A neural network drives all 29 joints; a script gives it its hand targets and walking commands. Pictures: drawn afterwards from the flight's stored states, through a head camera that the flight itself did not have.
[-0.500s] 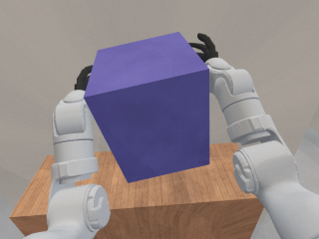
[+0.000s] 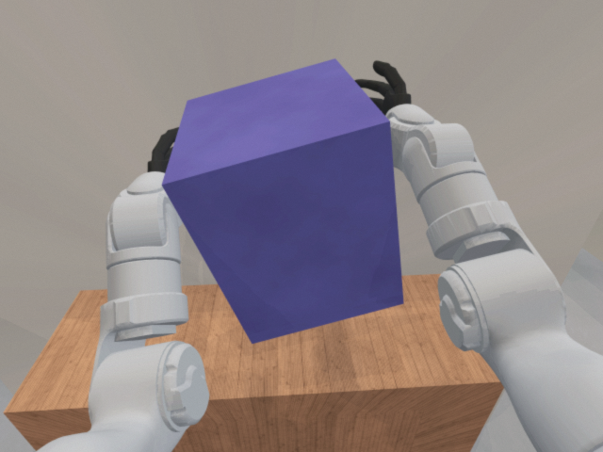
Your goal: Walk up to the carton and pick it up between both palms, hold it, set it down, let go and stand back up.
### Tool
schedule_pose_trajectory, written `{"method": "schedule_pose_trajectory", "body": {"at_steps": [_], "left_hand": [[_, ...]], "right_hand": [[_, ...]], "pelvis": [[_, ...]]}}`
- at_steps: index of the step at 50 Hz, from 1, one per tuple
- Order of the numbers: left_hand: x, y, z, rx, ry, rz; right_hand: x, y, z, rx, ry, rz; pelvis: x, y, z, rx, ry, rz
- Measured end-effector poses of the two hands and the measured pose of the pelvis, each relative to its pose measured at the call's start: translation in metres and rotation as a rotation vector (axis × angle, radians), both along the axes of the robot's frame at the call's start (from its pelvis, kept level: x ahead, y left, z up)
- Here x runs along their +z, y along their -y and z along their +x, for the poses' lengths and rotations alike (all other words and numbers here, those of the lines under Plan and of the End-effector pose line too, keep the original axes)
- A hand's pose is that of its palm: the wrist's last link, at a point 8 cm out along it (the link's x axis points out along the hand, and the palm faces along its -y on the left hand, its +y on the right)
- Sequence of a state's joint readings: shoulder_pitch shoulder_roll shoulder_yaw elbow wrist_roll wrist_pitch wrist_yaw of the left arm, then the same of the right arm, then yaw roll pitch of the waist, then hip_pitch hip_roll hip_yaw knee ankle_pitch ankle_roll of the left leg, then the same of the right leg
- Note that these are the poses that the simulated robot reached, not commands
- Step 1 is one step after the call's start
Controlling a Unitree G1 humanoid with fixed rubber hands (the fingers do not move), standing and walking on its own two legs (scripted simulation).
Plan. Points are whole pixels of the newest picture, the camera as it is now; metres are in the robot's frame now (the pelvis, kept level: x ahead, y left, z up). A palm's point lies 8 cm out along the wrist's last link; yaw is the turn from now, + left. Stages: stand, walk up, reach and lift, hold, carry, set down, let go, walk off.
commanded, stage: hold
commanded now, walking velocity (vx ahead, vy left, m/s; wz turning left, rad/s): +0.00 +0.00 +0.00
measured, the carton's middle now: (293, 200) +0.35 -0.02 +0.24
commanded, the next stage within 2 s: none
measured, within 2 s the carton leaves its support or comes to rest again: neither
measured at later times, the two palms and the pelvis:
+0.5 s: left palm (161, 181) +0.33 +0.13 +0.29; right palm (414, 123) +0.34 -0.16 +0.34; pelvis -0.02 +0.00 +0.00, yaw +0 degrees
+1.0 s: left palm (165, 177) +0.37 +0.14 +0.27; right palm (396, 123) +0.38 -0.15 +0.33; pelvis +0.00 +0.00 +0.00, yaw +0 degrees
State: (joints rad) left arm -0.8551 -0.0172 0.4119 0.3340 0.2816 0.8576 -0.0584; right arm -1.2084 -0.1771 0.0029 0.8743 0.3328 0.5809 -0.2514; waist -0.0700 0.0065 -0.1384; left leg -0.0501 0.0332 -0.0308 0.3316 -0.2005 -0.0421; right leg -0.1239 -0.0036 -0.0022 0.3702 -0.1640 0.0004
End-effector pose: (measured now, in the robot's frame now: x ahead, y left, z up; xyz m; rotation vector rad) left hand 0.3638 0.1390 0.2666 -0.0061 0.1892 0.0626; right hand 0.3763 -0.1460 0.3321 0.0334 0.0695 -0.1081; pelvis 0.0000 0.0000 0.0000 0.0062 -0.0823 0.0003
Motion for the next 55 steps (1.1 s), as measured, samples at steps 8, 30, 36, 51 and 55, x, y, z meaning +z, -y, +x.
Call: {"method": "schedule_pose_trajectory", "body": {"at_steps": [8, 30, 36, 51, 55], "left_hand": [[0.013, -0.005, -0.002, 0.022, 0.032, 0.012], [0.014, 0.012, -0.029, -0.02, 0.004, 0.027], [0.012, 0.013, -0.02, -0.019, 0.02, 0.01], [0.011, -0.001, 0.006, 0.016, 0.026, -0.006], [0.019, -0.007, 0.002, 0.029, 0.039, -0.007]], "right_hand": [[-0.007, 0.0, -0.002, 0.006, 0.034, -0.016], [0.012, 0.013, -0.033, -0.008, -0.003, 0.032], [0.015, 0.012, -0.025, -0.009, 0.011, 0.021], [-0.004, 0.003, 0.003, 0.001, 0.02, -0.053], [-0.007, -0.001, 0.0, 0.007, 0.032, -0.047]], "pelvis": [[0.0, -0.001, 0.003, 0.0, -0.004, -0.001], [-0.001, 0.004, -0.022, 0.0, 0.03, 0.005], [-0.001, 0.008, -0.018, -0.003, 0.024, 0.003], [0.0, 0.004, 0.004, -0.002, -0.006, -0.002], [0.0, 0.003, 0.005, -0.001, -0.005, -0.003]]}}
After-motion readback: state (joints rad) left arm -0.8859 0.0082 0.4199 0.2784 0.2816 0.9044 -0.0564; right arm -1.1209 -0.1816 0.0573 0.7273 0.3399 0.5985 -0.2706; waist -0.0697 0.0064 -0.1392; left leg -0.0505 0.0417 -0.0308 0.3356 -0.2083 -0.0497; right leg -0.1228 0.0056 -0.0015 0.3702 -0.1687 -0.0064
